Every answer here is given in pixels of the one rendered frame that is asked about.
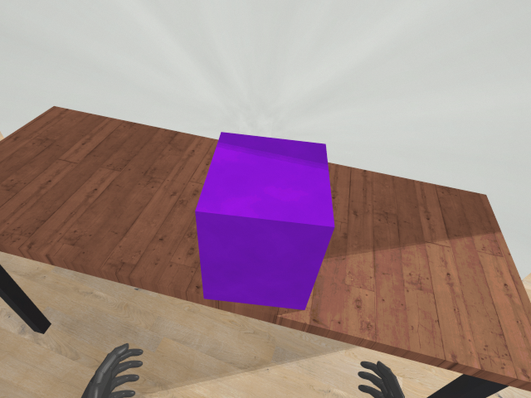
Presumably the table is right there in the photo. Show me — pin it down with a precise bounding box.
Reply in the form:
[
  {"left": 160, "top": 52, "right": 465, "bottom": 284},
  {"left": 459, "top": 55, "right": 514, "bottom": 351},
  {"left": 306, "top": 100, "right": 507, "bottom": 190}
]
[{"left": 0, "top": 106, "right": 531, "bottom": 398}]

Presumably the robot left hand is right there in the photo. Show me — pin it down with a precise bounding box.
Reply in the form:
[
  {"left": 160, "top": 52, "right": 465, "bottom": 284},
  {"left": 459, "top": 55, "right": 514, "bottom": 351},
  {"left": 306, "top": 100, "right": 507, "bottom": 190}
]
[{"left": 81, "top": 343, "right": 144, "bottom": 398}]

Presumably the robot right hand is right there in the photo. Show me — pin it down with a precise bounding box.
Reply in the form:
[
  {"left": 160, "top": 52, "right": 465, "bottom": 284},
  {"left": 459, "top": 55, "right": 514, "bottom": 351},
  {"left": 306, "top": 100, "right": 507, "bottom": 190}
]
[{"left": 358, "top": 361, "right": 405, "bottom": 398}]

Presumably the carton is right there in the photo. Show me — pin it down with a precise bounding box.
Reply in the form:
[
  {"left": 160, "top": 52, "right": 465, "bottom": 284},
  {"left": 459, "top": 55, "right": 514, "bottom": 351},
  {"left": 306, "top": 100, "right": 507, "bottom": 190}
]
[{"left": 195, "top": 132, "right": 334, "bottom": 310}]

